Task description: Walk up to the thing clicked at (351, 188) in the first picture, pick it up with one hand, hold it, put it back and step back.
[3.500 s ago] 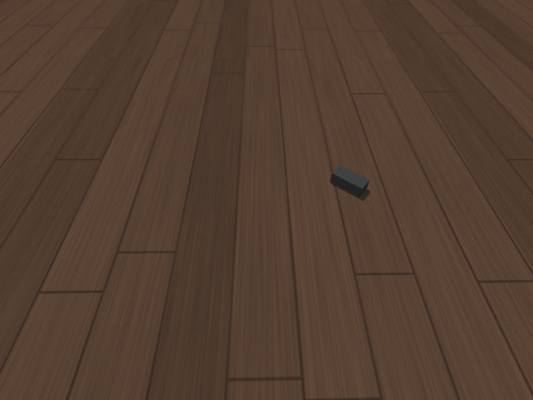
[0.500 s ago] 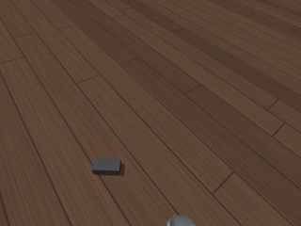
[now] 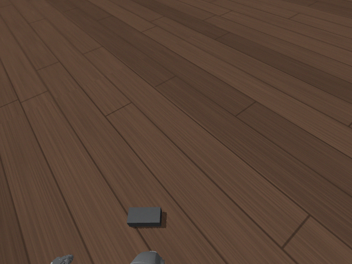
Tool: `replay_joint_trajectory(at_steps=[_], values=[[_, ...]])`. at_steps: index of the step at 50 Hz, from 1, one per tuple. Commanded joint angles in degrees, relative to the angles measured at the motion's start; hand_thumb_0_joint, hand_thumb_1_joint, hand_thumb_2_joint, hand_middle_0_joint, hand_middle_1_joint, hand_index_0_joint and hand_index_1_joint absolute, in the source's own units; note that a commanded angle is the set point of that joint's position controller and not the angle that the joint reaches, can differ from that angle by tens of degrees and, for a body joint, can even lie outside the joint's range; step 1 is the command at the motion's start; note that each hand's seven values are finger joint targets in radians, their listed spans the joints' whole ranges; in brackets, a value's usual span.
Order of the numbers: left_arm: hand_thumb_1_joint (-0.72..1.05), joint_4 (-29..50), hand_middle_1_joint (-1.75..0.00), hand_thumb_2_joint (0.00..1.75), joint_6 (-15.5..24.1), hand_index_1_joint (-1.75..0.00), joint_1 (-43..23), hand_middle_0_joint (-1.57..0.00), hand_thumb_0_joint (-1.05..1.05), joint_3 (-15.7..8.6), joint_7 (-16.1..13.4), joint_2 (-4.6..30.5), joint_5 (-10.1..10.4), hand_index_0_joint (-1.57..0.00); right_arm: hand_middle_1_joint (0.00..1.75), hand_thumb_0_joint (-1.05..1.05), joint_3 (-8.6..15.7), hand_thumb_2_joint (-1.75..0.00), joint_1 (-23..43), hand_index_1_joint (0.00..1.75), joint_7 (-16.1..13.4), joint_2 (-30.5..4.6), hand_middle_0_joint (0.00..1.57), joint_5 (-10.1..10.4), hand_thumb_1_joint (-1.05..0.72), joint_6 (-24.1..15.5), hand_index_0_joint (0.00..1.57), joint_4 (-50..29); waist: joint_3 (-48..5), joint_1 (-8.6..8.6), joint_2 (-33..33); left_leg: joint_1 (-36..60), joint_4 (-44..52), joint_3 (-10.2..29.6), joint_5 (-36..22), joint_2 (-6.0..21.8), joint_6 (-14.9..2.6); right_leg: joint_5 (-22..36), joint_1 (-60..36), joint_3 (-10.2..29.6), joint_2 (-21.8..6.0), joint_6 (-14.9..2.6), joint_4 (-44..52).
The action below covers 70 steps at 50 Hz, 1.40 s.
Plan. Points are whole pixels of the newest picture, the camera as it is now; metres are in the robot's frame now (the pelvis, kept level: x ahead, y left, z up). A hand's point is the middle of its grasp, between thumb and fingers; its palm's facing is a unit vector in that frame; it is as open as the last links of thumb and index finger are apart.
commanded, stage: walk up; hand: left
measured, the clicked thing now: (145, 216) +0.46 +0.25 -0.73
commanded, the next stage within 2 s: none
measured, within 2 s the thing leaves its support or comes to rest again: neither
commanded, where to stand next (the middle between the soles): +0.09 +0.01 m, yaw +1 degrees
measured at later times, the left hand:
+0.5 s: hand out of the picture +0.07 +0.29 -0.17, palm faces -0.01 -0.94 -0.33, open 7.3 cm
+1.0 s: hand out of the picture +0.12 +0.27 -0.15, palm faces +0.00 -0.95 -0.32, open 7.3 cm
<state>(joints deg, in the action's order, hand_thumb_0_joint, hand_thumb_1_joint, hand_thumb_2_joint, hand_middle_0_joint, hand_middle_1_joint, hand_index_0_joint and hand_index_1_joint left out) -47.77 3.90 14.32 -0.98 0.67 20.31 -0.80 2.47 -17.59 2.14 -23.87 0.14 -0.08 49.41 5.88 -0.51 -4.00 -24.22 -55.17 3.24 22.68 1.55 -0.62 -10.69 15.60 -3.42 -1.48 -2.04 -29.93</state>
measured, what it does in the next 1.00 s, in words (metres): steps on the spot: left foot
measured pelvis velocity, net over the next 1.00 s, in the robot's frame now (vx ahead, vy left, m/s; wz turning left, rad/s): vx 0.04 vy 0.02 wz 0.02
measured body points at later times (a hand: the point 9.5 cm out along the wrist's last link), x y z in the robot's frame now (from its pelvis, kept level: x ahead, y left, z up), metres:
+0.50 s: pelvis +0.02 +0.03 -0.01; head +0.05 +0.05 +0.44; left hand +0.07 +0.34 -0.15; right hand +0.13 -0.27 -0.12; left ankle +0.08 +0.16 -0.73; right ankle +0.02 -0.12 -0.73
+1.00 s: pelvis +0.04 +0.02 +0.01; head +0.05 +0.02 +0.46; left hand +0.12 +0.32 -0.12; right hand +0.12 -0.28 -0.12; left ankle +0.08 +0.16 -0.73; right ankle +0.02 -0.12 -0.73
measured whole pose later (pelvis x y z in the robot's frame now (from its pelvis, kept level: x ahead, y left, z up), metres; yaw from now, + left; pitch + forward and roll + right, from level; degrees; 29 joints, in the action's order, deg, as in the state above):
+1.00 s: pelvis +0.04 +0.02 +0.01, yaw +1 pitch -3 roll +0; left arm -65.0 0.1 4.3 -0.5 0.9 19.8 -0.1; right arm 0.3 -4.8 0.6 -20.6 -0.3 -0.9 65.8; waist 3.2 0.5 0.0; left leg -11.4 -21.8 -0.5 7.9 3.1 2.1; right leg -13.3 5.6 -0.1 -1.6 1.6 -21.4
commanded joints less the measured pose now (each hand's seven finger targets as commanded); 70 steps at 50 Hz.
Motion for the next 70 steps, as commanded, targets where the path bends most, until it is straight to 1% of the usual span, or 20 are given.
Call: replay_joint_trajectory(at_steps=[1, 3, 5, 7, 8, 9, 10, 12, 14, 17, 20, 21, 22, 23, 26, 28, 35, 43, 52, 70], values=[[0.90, 3.04, -0.30, 0.90, 0.03, -0.30, -3.43, -0.20, 0.00, -4.69, -1.05, 14.33, -0.74, -0.20, 0.30, 0.00, 2.51, -0.90, -3.88, 0.30, -0.98, -8.45, 0.20, -0.53, -0.90, -1.32, 0.20, 0.38, -2.92, 0.19, 16.01, 4.87, 11.98, -3.65, -3.30, 1.25, 1.94, -4.47, 4.81, 6.67, -9.32, -8.62, 11.80], [0.90, 2.77, -0.30, 0.90, -1.04, -0.30, -3.93, -0.20, 0.00, -4.89, -0.77, 15.09, -0.61, -0.20, 0.30, 0.00, 2.57, -0.90, -2.94, 0.30, -1.39, -8.57, 0.20, -0.65, -0.90, -1.79, 0.20, 1.34, -3.97, -0.42, 15.79, 7.79, 15.92, -5.22, -7.33, 0.40, 2.36, -4.85, 5.04, 7.33, -9.79, -8.72, 7.90], [0.90, 2.65, -0.30, 0.90, -2.50, -0.30, -5.45, -0.20, 0.00, -4.67, -0.43, 14.85, 0.00, -0.20, 0.30, 0.00, 2.88, -0.90, -3.38, 0.30, -2.13, -9.01, 0.20, -1.02, -0.90, -2.31, 0.20, 2.82, -4.82, 0.97, 12.72, 13.85, 21.03, -6.89, -13.03, -0.98, 1.31, -6.50, 9.10, 7.45, -9.90, -7.42, 3.14], [0.90, 2.04, -0.30, 0.90, -3.70, -0.30, -5.83, -0.20, 0.00, -3.68, -0.39, 12.14, 0.49, -0.20, 0.30, 0.00, 3.16, -0.90, -3.65, 0.30, -2.92, -10.54, 0.20, -1.59, -0.90, -3.03, 0.20, 3.38, -4.99, 2.15, 7.08, 15.95, 26.87, -2.72, -10.63, 0.76, 0.06, -9.26, 11.98, 6.54, -7.95, -4.76, -3.28], [0.90, 1.90, -0.30, 0.90, -4.24, -0.30, -4.49, -0.20, 0.00, -2.83, -0.32, 9.17, 0.96, -0.20, 0.30, 0.00, 3.52, -0.90, -2.45, 0.30, -3.25, -13.72, 0.20, -2.34, -0.90, -3.49, 0.20, 3.00, -4.49, 0.96, -3.81, 13.11, 34.41, 12.33, -5.84, 10.17, -2.32, -13.90, 13.77, 3.99, -2.87, -2.06, -11.30], [0.90, 0.43, -0.30, 0.90, -4.78, -0.30, -1.85, -0.20, 0.00, -3.03, -0.62, 10.30, 1.57, -0.20, 0.30, 0.00, 3.52, -0.90, 1.99, 0.30, -3.25, -17.70, 0.20, -1.83, -0.90, -3.88, 0.20, 1.09, -3.83, -0.22, -8.03, 5.94, 40.85, 25.53, 1.35, 19.05, -8.61, -18.68, 10.24, 4.78, 1.04, -0.05, -16.13], [0.90, -1.72, -0.30, 0.90, -5.08, -0.30, -2.77, -0.20, 0.00, -4.26, -0.99, 14.14, 1.18, -0.20, 0.30, 0.00, 3.92, -0.90, 5.78, 0.30, -3.21, -18.44, 0.20, -1.56, -0.90, -3.56, 0.20, 0.89, -1.71, 0.09, -6.92, -0.34, 41.73, 27.34, 4.62, 20.54, -12.35, -20.29, 5.69, 6.88, -1.02, 0.14, -21.79], [0.90, -3.56, -0.30, 0.90, -4.95, -0.30, -2.54, -0.20, 0.00, -4.47, -0.64, 13.99, 1.06, -0.20, 0.30, 0.00, 2.86, -0.90, 7.30, 0.30, -3.46, -15.16, 0.20, -2.02, -0.90, -3.69, 0.20, 1.13, -2.16, -0.66, -5.99, 1.33, 37.86, 17.89, -0.59, 15.03, -10.69, -19.37, 5.06, 8.06, -1.87, -0.17, -20.52], [0.90, -4.94, -0.30, 0.90, -4.50, -0.30, -1.70, -0.20, 0.00, -4.06, -0.53, 12.83, 1.41, -0.20, 0.30, 0.00, 2.17, -0.90, 7.40, 0.30, -3.44, -13.32, 0.20, -1.96, -0.90, -4.03, 0.20, 1.65, -5.07, -1.05, -8.40, 7.78, 33.94, 11.58, -13.16, 12.03, -8.44, -16.79, 5.83, 6.68, -1.76, 0.03, -15.41], [0.90, -6.81, -0.30, 0.90, -3.94, -0.30, -2.71, -0.20, 0.00, -3.51, -0.65, 11.65, 1.16, -0.20, 0.30, 0.00, 2.07, -0.90, 6.77, 0.30, -3.16, -13.28, 0.20, -1.50, -0.90, -3.41, 0.20, 2.59, -9.78, -0.12, -8.64, 14.45, 29.03, 8.91, -21.46, 10.53, -7.32, -14.12, 2.07, 3.73, 0.17, 0.76, -4.59], [0.90, -9.45, -0.30, 0.90, -2.89, -0.30, -2.14, -0.20, 0.00, -3.23, -1.38, 12.11, 0.36, -0.20, 0.30, 0.00, 1.22, -0.90, 8.95, 0.30, -3.07, -11.14, 0.20, -0.25, -0.90, -2.60, 0.20, 2.76, -11.77, -1.08, -4.58, 10.02, 24.99, 4.92, -25.86, 9.29, -4.38, 0.51, -8.54, 5.57, -1.42, 0.52, 4.57], [0.90, -9.56, -0.30, 0.90, -2.49, -0.30, -2.68, -0.20, 0.00, -3.35, -1.58, 13.33, 0.06, -0.20, 0.30, 0.00, 0.69, -0.90, 9.43, 0.30, -3.08, -9.69, 0.20, 0.15, -0.90, -2.61, 0.20, 2.79, -11.97, -0.95, -1.52, 7.54, 23.79, 3.61, -24.10, 7.97, -2.76, 6.01, -10.35, 9.42, -4.37, -0.48, 4.74], [0.90, -8.96, -0.30, 0.90, -2.25, -0.30, -5.93, -0.20, 0.00, -3.10, -1.42, 15.10, 0.18, -0.20, 0.30, 0.00, 0.51, -0.90, 9.40, 0.30, -3.00, -8.58, 0.20, 0.42, -0.90, -2.47, 0.20, 3.30, -10.55, 1.08, 2.51, 9.49, 25.42, 1.31, -16.08, 4.60, -1.43, 3.45, -5.03, 12.48, -6.68, -1.68, 5.37], [0.90, -8.81, -0.30, 0.90, -2.46, -0.30, -8.95, -0.20, 0.00, -2.91, -0.97, 15.74, 0.27, -0.20, 0.30, 0.00, 0.77, -0.90, 9.45, 0.30, -3.00, -9.14, 0.20, 0.23, -0.90, -2.25, 0.20, 4.45, -8.60, 2.40, 4.22, 13.77, 27.44, 0.78, -8.41, 3.91, -1.08, -2.13, 1.15, 12.43, -7.07, -2.02, 5.02], [0.90, -10.35, -0.30, 0.90, -2.62, -0.30, -8.19, -0.20, 0.00, -1.69, -0.54, 12.23, 0.81, -0.20, 0.30, 0.00, 0.93, -0.90, 14.45, 0.30, -2.51, -11.31, 0.20, -0.46, -0.90, -2.38, 0.20, 5.53, -6.99, 0.64, 0.98, 12.09, 32.17, 5.19, -2.57, 7.31, -2.58, -7.58, 0.35, 7.56, -3.48, -0.22, 5.52], [0.90, -11.70, -0.30, 0.90, -2.24, -0.30, -8.12, -0.20, 0.00, -1.68, -0.49, 12.49, 0.62, -0.20, 0.30, 0.00, 0.32, -0.90, 15.27, 0.30, -2.21, -10.27, 0.20, -0.42, -0.90, -2.27, 0.20, 6.43, -5.41, 0.59, 3.47, 10.31, 32.75, 4.13, -2.22, 6.56, -2.31, -8.07, -0.81, 9.27, -4.18, -0.70, 8.17], [0.90, -13.36, -0.30, 0.90, -1.81, -0.30, -10.93, -0.20, 0.00, -1.83, -0.59, 12.79, 0.65, -0.20, 0.30, 0.00, -0.02, -0.90, 15.61, 0.30, -1.90, -9.32, 0.20, -0.28, -0.90, -2.36, 0.20, 9.96, -5.45, 1.23, 6.73, 15.23, 32.81, 1.27, -13.81, 5.21, -0.70, -2.54, -1.76, 9.28, -5.25, 0.17, 12.43], [0.90, -14.32, -0.30, 0.90, -2.29, -0.30, -11.80, -0.20, 0.00, -1.95, -0.69, 12.30, 0.76, -0.20, 0.30, 0.00, -0.05, -0.90, 16.39, 0.30, -2.12, -8.82, 0.20, -0.57, -0.90, -2.31, 0.20, 12.09, -7.60, 0.61, 4.72, 17.08, 35.20, 0.50, -18.92, 5.62, 0.07, 1.71, -6.15, 7.94, -5.28, 0.70, 12.92], [0.90, -14.32, -0.30, 0.90, -2.69, -0.30, -12.81, -0.20, 0.00, -2.09, -0.74, 11.96, 0.61, -0.20, 0.30, 0.00, -0.17, -0.90, 15.99, 0.30, -2.41, -8.53, 0.20, -0.69, -0.90, -2.41, 0.20, 12.92, -9.42, 0.62, 2.90, 17.12, 36.44, 0.00, -22.01, 6.10, 0.10, 6.08, -10.00, 7.25, -5.47, 0.85, 12.88], [0.90, -14.79, -0.30, 0.90, -2.93, -0.30, -13.34, -0.20, 0.00, -2.12, -0.64, 11.57, 0.38, -0.20, 0.30, 0.00, 0.00, -0.90, 15.93, 0.30, -2.49, -8.62, 0.20, -0.64, -0.90, -2.10, 0.20, 13.00, -7.76, 1.30, 3.89, 17.47, 37.49, 0.21, -19.16, 5.78, 0.00, 3.94, -8.85, 7.18, -4.98, 1.24, 14.47]])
